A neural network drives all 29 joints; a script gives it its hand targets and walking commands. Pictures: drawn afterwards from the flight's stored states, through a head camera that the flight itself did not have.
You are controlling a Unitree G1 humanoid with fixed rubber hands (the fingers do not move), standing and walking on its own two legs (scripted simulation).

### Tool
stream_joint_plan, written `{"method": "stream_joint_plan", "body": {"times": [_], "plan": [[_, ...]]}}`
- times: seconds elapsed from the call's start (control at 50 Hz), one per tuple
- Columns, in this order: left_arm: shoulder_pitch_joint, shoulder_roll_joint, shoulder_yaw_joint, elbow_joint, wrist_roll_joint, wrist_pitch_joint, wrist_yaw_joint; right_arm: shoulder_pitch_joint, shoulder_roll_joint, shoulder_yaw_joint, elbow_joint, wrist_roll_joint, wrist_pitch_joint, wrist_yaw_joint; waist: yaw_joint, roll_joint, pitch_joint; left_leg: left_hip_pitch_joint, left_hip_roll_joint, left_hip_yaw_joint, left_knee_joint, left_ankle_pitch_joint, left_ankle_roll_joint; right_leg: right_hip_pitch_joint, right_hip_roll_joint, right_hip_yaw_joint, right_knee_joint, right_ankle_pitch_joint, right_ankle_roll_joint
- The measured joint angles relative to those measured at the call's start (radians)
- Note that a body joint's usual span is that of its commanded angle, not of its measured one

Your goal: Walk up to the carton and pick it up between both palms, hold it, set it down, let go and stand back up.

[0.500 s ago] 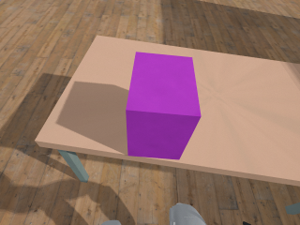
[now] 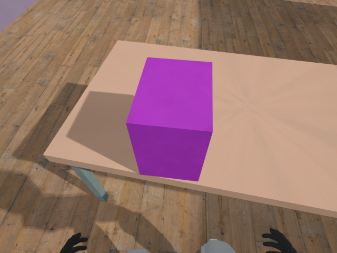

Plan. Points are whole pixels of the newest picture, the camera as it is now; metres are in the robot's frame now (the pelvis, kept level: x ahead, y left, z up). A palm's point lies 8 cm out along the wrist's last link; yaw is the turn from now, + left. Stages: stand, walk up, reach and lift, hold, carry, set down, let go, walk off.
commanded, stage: walk up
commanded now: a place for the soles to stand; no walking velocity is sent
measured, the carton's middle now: (173, 122) +0.47 +0.01 -0.02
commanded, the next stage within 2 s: none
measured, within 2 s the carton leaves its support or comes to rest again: neither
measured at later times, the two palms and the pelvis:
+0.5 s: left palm out of the picture +0.07 +0.27 -0.09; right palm out of the picture +0.09 -0.25 -0.10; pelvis +0.00 +0.01 +0.01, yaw -2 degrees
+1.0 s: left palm (44, 252) +0.13 +0.32 -0.10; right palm out of the picture +0.07 -0.19 -0.11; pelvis +0.02 +0.07 +0.00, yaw -7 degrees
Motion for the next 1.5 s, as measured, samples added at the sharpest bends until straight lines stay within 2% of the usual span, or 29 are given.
{"method": "stream_joint_plan", "body": {"times": [0.04,0.08,0.1,0.14,0.34,0.46,0.56,0.62,0.66,0.72,0.76,0.78,0.8,0.82,0.86,0.92,0.98,1.02,1.04,1.1,1.14,1.18,1.32,1.5], "plan": [[0.031,0.000,0.003,0.008,-0.010,0.012,0.001,0.002,0.004,0.005,0.001,0.010,-0.003,0.005,-0.011,0.001,-0.026,-0.006,0.006,-0.004,-0.005,-0.017,0.011,0.008,0.026,0.016,0.003,-0.076,-0.012],[0.051,-0.003,0.005,0.017,-0.015,0.006,0.000,-0.003,0.005,0.010,0.004,0.015,-0.001,0.005,-0.011,0.001,-0.036,-0.004,0.011,-0.002,-0.016,-0.017,0.010,0.027,0.041,0.027,-0.048,-0.001,-0.017],[0.059,-0.006,0.003,0.021,-0.015,-0.002,-0.001,-0.007,0.002,0.012,0.004,0.017,0.000,0.006,-0.011,0.006,-0.035,-0.004,0.014,-0.002,-0.017,-0.014,0.007,0.036,0.044,0.027,-0.073,0.055,-0.008],[0.070,-0.016,-0.004,0.027,-0.009,-0.018,-0.004,-0.015,-0.005,0.016,0.005,0.019,0.000,0.010,-0.011,0.022,-0.034,-0.003,0.021,-0.006,-0.020,-0.010,0.005,0.049,0.051,0.022,-0.098,0.069,0.009],[0.107,-0.035,-0.007,0.015,-0.005,-0.026,-0.013,-0.011,-0.004,0.031,0.032,0.021,0.007,0.017,0.000,0.047,-0.071,0.024,0.022,0.013,-0.080,0.023,0.011,0.070,0.055,0.038,-0.160,0.094,0.014],[0.127,-0.035,-0.003,0.018,0.000,-0.035,-0.013,0.006,-0.012,0.027,0.049,0.016,0.000,0.021,-0.014,0.052,-0.076,0.029,0.025,0.027,-0.098,0.028,0.010,0.066,0.061,0.052,-0.173,0.103,0.015],[0.151,-0.040,0.002,0.006,0.026,-0.038,0.012,0.038,-0.048,0.012,0.026,-0.026,0.020,0.037,-0.025,0.082,-0.077,-0.011,0.038,0.026,-0.015,-0.038,0.010,0.048,0.074,0.055,-0.146,0.085,0.010],[0.155,-0.029,0.010,0.010,0.032,-0.024,0.020,0.059,-0.055,0.003,0.025,-0.029,0.017,0.040,-0.026,0.072,-0.070,-0.003,0.024,0.044,-0.018,-0.019,0.028,0.040,0.060,0.072,-0.120,0.065,0.017],[0.165,-0.023,0.020,0.016,0.025,-0.014,0.021,0.074,-0.050,0.006,0.025,-0.021,0.011,0.039,-0.030,0.059,-0.077,0.010,0.014,0.061,-0.038,-0.024,0.042,0.022,0.058,0.090,-0.079,-0.009,0.000],[0.171,-0.023,0.028,0.017,0.015,-0.013,0.028,0.074,-0.037,0.012,0.031,-0.012,0.014,0.027,-0.039,0.050,-0.067,0.033,0.015,0.088,-0.067,-0.023,0.052,0.006,0.075,0.078,-0.012,-0.099,-0.022],[0.167,-0.027,0.027,0.014,0.009,-0.022,0.034,0.070,-0.030,0.021,0.029,-0.012,0.019,0.021,-0.044,0.047,-0.052,0.045,0.015,0.107,-0.076,-0.024,0.052,0.020,0.083,0.053,-0.038,-0.067,-0.036],[0.163,-0.029,0.025,0.009,0.007,-0.029,0.036,0.068,-0.028,0.026,0.028,-0.012,0.022,0.019,-0.046,0.045,-0.044,0.044,0.015,0.115,-0.069,-0.029,0.051,0.039,0.086,0.039,-0.083,-0.009,-0.043],[0.154,-0.035,0.023,0.007,0.008,-0.036,0.036,0.066,-0.029,0.030,0.028,-0.010,0.024,0.018,-0.046,0.052,-0.034,0.040,0.020,0.119,-0.051,-0.040,0.050,0.049,0.091,0.038,-0.112,0.067,-0.040],[0.140,-0.046,0.019,0.007,0.011,-0.041,0.035,0.062,-0.034,0.033,0.030,-0.009,0.026,0.017,-0.048,0.072,-0.023,0.031,0.033,0.115,-0.024,-0.053,0.047,0.053,0.101,0.033,-0.116,0.082,-0.031],[0.119,-0.056,0.007,-0.003,0.018,-0.042,0.030,0.063,-0.035,0.036,0.032,-0.008,0.037,0.014,-0.043,0.091,-0.020,0.002,0.038,0.086,0.042,-0.087,0.016,0.052,0.107,0.030,-0.105,0.058,-0.019],[0.090,-0.059,0.000,-0.012,0.031,-0.032,0.031,0.064,-0.027,0.037,0.029,-0.016,0.053,0.010,-0.023,0.082,-0.023,-0.043,0.032,0.031,0.160,-0.210,-0.016,0.048,0.093,0.042,-0.090,0.033,-0.020],[0.067,-0.057,-0.005,-0.022,0.038,-0.026,0.031,0.060,-0.021,0.031,0.019,-0.012,0.038,0.010,-0.015,0.071,-0.020,-0.050,0.054,-0.014,0.115,-0.177,-0.032,0.052,0.073,0.048,-0.090,0.035,0.000],[0.053,-0.047,-0.005,-0.020,0.031,-0.019,0.020,0.058,-0.013,0.027,0.015,-0.005,0.014,0.011,-0.014,0.047,-0.016,-0.020,0.054,0.000,0.010,-0.007,-0.026,0.046,0.049,0.063,-0.059,0.022,0.019],[0.047,-0.041,-0.004,-0.013,0.024,-0.013,0.013,0.056,-0.006,0.027,0.018,-0.002,0.003,0.012,-0.009,0.026,-0.016,-0.008,0.038,0.018,0.003,0.012,-0.014,0.041,0.036,0.082,-0.040,0.008,0.016],[0.059,-0.036,0.001,0.004,0.006,0.000,0.001,0.060,0.006,0.033,0.021,0.012,-0.006,0.008,-0.011,0.011,-0.053,0.007,0.029,0.043,-0.007,-0.024,0.017,0.047,0.051,0.092,-0.023,-0.091,-0.003],[0.064,-0.031,0.003,0.015,0.001,-0.006,-0.003,0.059,0.015,0.037,0.018,0.019,-0.008,0.004,-0.016,0.003,-0.065,0.021,0.026,0.051,-0.027,-0.025,0.023,0.070,0.059,0.104,-0.077,-0.007,-0.008],[0.062,-0.029,0.002,0.027,0.001,-0.018,-0.007,0.056,0.017,0.042,0.013,0.022,-0.013,0.002,-0.018,0.005,-0.065,0.032,0.026,0.054,-0.044,-0.019,0.025,0.090,0.059,0.108,-0.121,0.053,0.014],[0.052,-0.026,-0.003,0.051,0.005,-0.024,-0.009,0.045,0.012,0.050,0.002,0.029,-0.017,0.002,-0.020,0.015,-0.064,0.055,0.025,0.071,-0.097,0.000,0.034,0.116,0.058,0.122,-0.190,0.068,0.040],[0.031,-0.032,-0.011,0.061,0.004,-0.024,-0.007,0.046,-0.001,0.048,-0.007,0.027,-0.008,0.000,-0.025,0.018,-0.036,0.072,0.024,0.088,-0.116,0.004,0.029,0.110,0.060,0.138,-0.178,0.063,0.051]]}}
